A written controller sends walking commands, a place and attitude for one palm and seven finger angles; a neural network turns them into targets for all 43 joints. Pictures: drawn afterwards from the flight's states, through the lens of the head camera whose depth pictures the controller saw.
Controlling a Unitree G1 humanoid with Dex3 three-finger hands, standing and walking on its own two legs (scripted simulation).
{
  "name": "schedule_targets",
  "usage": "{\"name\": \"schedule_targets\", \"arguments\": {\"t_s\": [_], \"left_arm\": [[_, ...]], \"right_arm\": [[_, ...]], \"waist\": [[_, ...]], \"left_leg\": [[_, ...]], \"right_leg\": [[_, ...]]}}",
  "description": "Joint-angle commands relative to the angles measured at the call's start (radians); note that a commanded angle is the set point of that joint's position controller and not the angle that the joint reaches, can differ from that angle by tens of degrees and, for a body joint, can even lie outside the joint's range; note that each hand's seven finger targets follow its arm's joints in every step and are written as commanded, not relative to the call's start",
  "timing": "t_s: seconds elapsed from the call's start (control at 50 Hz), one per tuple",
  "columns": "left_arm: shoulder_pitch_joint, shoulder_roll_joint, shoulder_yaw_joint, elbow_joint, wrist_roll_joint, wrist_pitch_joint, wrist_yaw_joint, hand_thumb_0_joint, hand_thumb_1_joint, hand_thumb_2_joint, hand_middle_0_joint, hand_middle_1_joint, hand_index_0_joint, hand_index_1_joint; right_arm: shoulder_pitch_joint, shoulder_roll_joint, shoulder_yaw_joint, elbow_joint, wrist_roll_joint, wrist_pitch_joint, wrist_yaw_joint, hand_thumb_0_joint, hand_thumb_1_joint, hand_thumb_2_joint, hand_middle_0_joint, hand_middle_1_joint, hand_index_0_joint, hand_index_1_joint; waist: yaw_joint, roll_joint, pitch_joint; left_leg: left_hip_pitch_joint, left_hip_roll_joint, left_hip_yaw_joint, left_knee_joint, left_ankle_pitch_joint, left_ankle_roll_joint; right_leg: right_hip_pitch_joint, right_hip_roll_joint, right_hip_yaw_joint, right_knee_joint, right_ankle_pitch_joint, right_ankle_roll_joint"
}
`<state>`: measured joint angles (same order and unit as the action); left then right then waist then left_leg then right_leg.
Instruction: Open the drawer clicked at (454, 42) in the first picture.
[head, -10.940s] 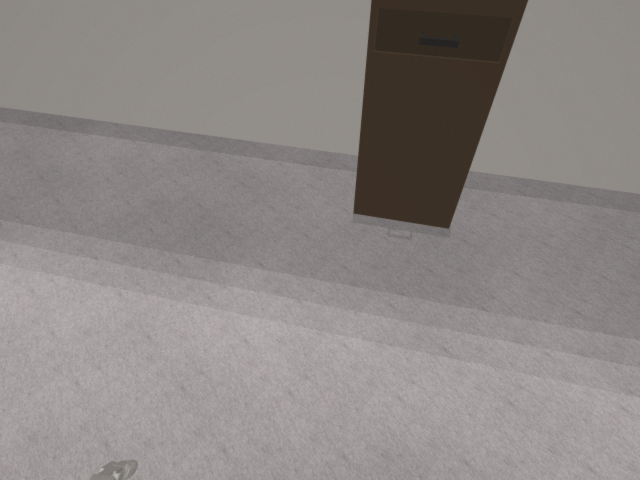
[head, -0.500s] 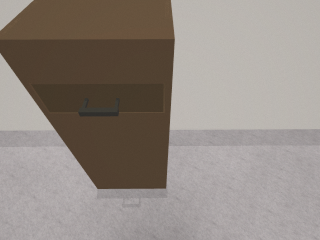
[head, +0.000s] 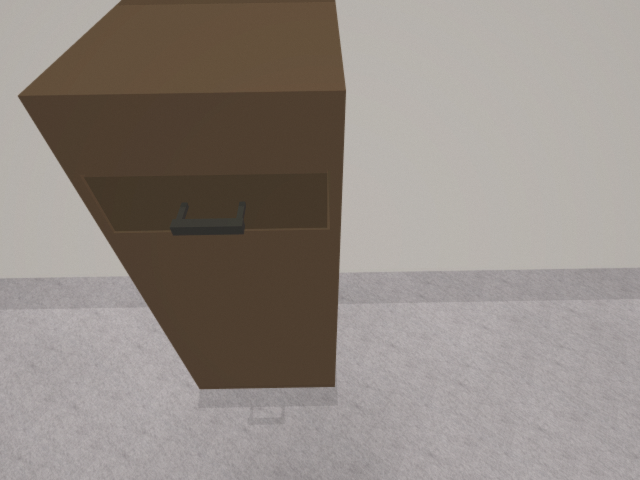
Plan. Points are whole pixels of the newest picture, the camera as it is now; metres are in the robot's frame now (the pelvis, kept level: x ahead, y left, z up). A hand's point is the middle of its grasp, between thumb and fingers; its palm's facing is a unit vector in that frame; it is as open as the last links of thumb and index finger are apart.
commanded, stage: come to a stop and stand still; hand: left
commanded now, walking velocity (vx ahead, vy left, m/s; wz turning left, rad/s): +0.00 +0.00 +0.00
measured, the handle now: (210, 217) +0.50 +0.22 +0.03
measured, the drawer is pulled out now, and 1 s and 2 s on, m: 0.00 0.00 0.00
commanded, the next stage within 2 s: look again from close up in 0.36 s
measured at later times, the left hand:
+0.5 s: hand out of the picture -0.06 +0.16 -0.18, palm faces +0.02 -0.99 -0.14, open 7.4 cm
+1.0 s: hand out of the picture -0.01 +0.19 -0.18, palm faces +0.05 -0.98 -0.17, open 7.3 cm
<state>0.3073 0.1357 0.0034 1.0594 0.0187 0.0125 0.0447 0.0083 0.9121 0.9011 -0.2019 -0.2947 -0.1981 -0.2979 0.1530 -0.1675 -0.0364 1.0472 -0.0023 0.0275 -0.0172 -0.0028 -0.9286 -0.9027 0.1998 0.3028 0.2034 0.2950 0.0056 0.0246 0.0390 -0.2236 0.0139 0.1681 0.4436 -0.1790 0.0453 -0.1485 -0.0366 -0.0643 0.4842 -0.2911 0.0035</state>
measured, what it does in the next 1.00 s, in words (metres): stands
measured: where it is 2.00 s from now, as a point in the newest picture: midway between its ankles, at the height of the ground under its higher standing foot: outside the picture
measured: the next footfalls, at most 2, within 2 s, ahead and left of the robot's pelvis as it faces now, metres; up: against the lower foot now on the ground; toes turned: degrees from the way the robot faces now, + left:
none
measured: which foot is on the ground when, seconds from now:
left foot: down 0.00-1.00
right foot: down 0.00-1.00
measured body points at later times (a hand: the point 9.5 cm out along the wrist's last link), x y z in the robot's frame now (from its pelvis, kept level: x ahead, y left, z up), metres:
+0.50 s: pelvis -0.02 +0.01 +0.00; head -0.01 +0.02 +0.45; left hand -0.06 +0.21 -0.16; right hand -0.08 -0.19 -0.16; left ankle +0.04 +0.09 -0.74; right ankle -0.02 -0.12 -0.74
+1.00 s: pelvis -0.02 +0.03 +0.00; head -0.02 +0.04 +0.45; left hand -0.01 +0.24 -0.16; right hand +0.04 -0.21 -0.15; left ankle +0.04 +0.09 -0.74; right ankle -0.02 -0.12 -0.74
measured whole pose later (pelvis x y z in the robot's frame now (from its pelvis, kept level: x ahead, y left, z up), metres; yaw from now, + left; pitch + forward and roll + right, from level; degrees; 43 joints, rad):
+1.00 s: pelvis -0.02 +0.03 +0.00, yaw +1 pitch -2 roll -1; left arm 0.35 0.15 -0.01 0.99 0.03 0.00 0.04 0.01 0.92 0.90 -0.20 -0.29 -0.20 -0.30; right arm 0.26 -0.17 -0.01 1.00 -0.01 0.00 -0.01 0.01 -0.91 -0.90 0.20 0.30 0.20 0.29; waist 0.00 -0.01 0.00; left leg -0.29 0.00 0.15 0.48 -0.17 0.09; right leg -0.19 -0.05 -0.07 0.48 -0.26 0.03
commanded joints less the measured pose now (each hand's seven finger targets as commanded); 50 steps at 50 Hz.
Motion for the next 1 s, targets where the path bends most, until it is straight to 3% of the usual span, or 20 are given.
{"name": "schedule_targets", "arguments": {"t_s": [0.0, 0.12, 0.42, 0.44, 0.46, 0.48, 0.5, 0.54, 0.56, 0.6, 0.64, 0.68, 0.74, 0.78, 0.84, 0.98], "left_arm": [[0.028, 0.111, 0.011, -0.035, 0.002, -0.02, 0.003, 0.0, 0.9, 0.9, -0.2, -0.3, -0.2, -0.3], [0.075, 0.104, 0.01, 0.002, 0.002, -0.02, 0.001, 0.0, 0.9, 0.9, -0.2, -0.3, -0.2, -0.3], [0.166, 0.035, 0.009, 0.044, 0.0, -0.022, 0.004, 0.0, 0.9, 0.9, -0.2, -0.3, -0.2, -0.3], [0.081, 0.223, 0.002, -0.046, 0.02, -0.041, -0.006, 0.0, 0.9, 0.9, -0.2, -0.3, -0.2, -0.3], [0.08, 0.16, 0.024, -0.046, 0.014, -0.027, 0.001, 0.0, 0.9, 0.9, -0.2, -0.3, -0.2, -0.3], [0.117, 0.106, 0.021, -0.033, 0.018, -0.03, 0.004, 0.0, 0.9, 0.9, -0.2, -0.3, -0.2, -0.3], [0.152, 0.088, 0.011, -0.03, 0.013, -0.027, 0.003, 0.0, 0.9, 0.9, -0.2, -0.3, -0.2, -0.3], [0.173, 0.076, 0.008, -0.04, 0.011, -0.025, 0.002, 0.0, 0.9, 0.9, -0.2, -0.3, -0.2, -0.3], [0.164, 0.081, 0.013, -0.045, 0.01, -0.026, 0.003, 0.0, 0.9, 0.9, -0.2, -0.3, -0.2, -0.3], [0.122, 0.093, 0.015, -0.065, 0.008, -0.027, 0.007, 0.0, 0.9, 0.9, -0.2, -0.3, -0.2, -0.3], [0.105, 0.089, 0.01, -0.085, 0.009, -0.028, 0.009, 0.0, 0.9, 0.9, -0.2, -0.3, -0.2, -0.3], [0.11, 0.092, 0.012, -0.093, 0.008, -0.028, 0.009, 0.0, 0.9, 0.9, -0.2, -0.3, -0.2, -0.3], [0.139, 0.092, 0.007, -0.094, 0.011, -0.024, 0.007, 0.0, 0.9, 0.9, -0.2, -0.3, -0.2, -0.3], [0.141, 0.099, 0.008, -0.092, 0.01, -0.026, 0.007, 0.0, 0.9, 0.9, -0.2, -0.3, -0.2, -0.3], [0.141, 0.103, 0.007, -0.098, 0.01, -0.023, 0.005, 0.0, 0.9, 0.9, -0.2, -0.3, -0.2, -0.3], [0.138, 0.102, 0.006, -0.094, 0.009, -0.025, 0.002, 0.0, 0.9, 0.9, -0.2, -0.3, -0.2, -0.3]], "right_arm": [[0.068, -0.076, 0.001, 0.006, -0.007, -0.008, 0.006, 0.0, -0.9, -0.9, 0.2, 0.3, 0.2, 0.3], [0.125, -0.069, 0.01, 0.049, -0.011, -0.006, 0.005, 0.0, -0.9, -0.9, 0.2, 0.3, 0.2, 0.3], [0.246, -0.034, 0.011, 0.098, -0.011, -0.025, -0.009, 0.0, -0.9, -0.9, 0.2, 0.3, 0.2, 0.3], [0.213, -0.161, -0.005, -0.038, -0.023, -0.035, 0.004, 0.0, -0.9, -0.9, 0.2, 0.3, 0.2, 0.3], [0.189, -0.152, -0.021, -0.052, -0.032, -0.052, -0.008, 0.0, -0.9, -0.9, 0.2, 0.3, 0.2, 0.3], [0.196, -0.116, -0.02, -0.043, -0.033, -0.05, -0.015, 0.0, -0.9, -0.9, 0.2, 0.3, 0.2, 0.3], [0.202, -0.102, -0.016, -0.058, -0.03, -0.043, -0.016, 0.0, -0.9, -0.9, 0.2, 0.3, 0.2, 0.3], [0.206, -0.087, -0.01, -0.08, -0.033, -0.036, -0.014, 0.0, -0.9, -0.9, 0.2, 0.3, 0.2, 0.3], [0.214, -0.074, -0.01, -0.081, -0.03, -0.033, -0.012, 0.0, -0.9, -0.9, 0.2, 0.3, 0.2, 0.3], [0.244, -0.061, -0.008, -0.08, -0.026, -0.031, -0.008, 0.0, -0.9, -0.9, 0.2, 0.3, 0.2, 0.3], [0.26, -0.054, 0.001, -0.075, -0.025, -0.034, -0.004, 0.0, -0.9, -0.9, 0.2, 0.3, 0.2, 0.3], [0.247, -0.074, 0.0, -0.081, -0.022, -0.038, -0.003, 0.0, -0.9, -0.9, 0.2, 0.3, 0.2, 0.3], [0.208, -0.103, 0.002, -0.085, -0.019, -0.043, -0.002, 0.0, -0.9, -0.9, 0.2, 0.3, 0.2, 0.3], [0.192, -0.111, 0.002, -0.088, -0.017, -0.046, -0.001, 0.0, -0.9, -0.9, 0.2, 0.3, 0.2, 0.3], [0.175, -0.12, 0.004, -0.092, -0.016, -0.045, 0.001, 0.0, -0.9, -0.9, 0.2, 0.3, 0.2, 0.3], [0.152, -0.123, 0.001, -0.083, -0.015, -0.041, 0.004, 0.0, -0.9, -0.9, 0.2, 0.3, 0.2, 0.3]], "waist": [[-0.021, -0.083, 0.056], [-0.019, -0.022, 0.106], [-0.006, -0.013, 0.058], [-0.028, -0.002, 0.181], [-0.02, 0.06, 0.033], [-0.021, 0.093, -0.038], [-0.01, 0.084, -0.052], [-0.003, -0.003, -0.042], [-0.006, -0.074, -0.02], [-0.03, -0.12, 0.018], [-0.042, -0.081, 0.027], [-0.032, -0.017, 0.053], [-0.008, 0.004, 0.062], [-0.006, -0.019, 0.055], [-0.004, 0.01, 0.041], [-0.008, -0.01, 0.013]], "left_leg": [[0.085, 0.107, -0.15, -0.116, -0.075, -0.026], [0.026, 0.101, -0.16, -0.151, -0.168, -0.03], [-0.042, 0.122, -0.205, -0.2, -0.212, -0.02], [-0.114, 0.059, -0.195, -0.158, -0.222, -0.037], [-0.129, 0.119, -0.245, -0.117, -0.318, -0.016], [-0.146, 0.125, -0.259, -0.131, -0.324, -0.008], [-0.152, 0.122, -0.265, -0.129, -0.317, -0.002], [-0.171, 0.112, -0.245, -0.09, -0.279, 0.005], [-0.174, 0.095, -0.229, -0.053, -0.248, 0.004], [-0.118, 0.07, -0.197, 0.013, -0.175, -0.003], [-0.064, 0.084, -0.195, 0.005, -0.131, -0.002], [-0.089, 0.108, -0.223, -0.053, -0.142, 0.006], [-0.113, 0.133, -0.244, -0.114, -0.158, 0.015], [-0.099, 0.127, -0.236, -0.119, -0.131, 0.015], [-0.073, 0.126, -0.237, -0.139, -0.151, 0.014], [-0.034, 0.124, -0.218, -0.147, -0.148, 0.007]], "right_leg": [[-0.18, -0.099, 0.13, -0.21, -0.065, -0.017], [-0.201, -0.089, 0.129, -0.254, -0.178, -0.018], [-0.113, -0.061, 0.08, -0.169, -0.042, -0.023], [-0.141, -0.023, 0.037, -0.12, -0.105, -0.04], [-0.138, -0.048, 0.043, -0.048, -0.155, -0.047], [-0.087, -0.038, 0.028, -0.028, -0.106, -0.049], [-0.071, -0.027, 0.011, -0.015, -0.087, -0.046], [-0.081, -0.033, 0.033, -0.039, -0.096, -0.052], [-0.114, -0.056, 0.063, -0.071, -0.123, -0.054], [-0.215, -0.092, 0.119, -0.109, -0.158, -0.069], [-0.248, -0.081, 0.11, -0.094, -0.112, -0.063], [-0.215, -0.052, 0.073, -0.053, -0.04, -0.046], [-0.146, -0.039, 0.047, -0.036, 0.03, -0.03], [-0.128, -0.046, 0.053, -0.044, 0.056, -0.027], [-0.118, -0.047, 0.051, -0.057, 0.053, -0.023], [-0.106, -0.057, 0.055, -0.088, 0.069, -0.017]]}}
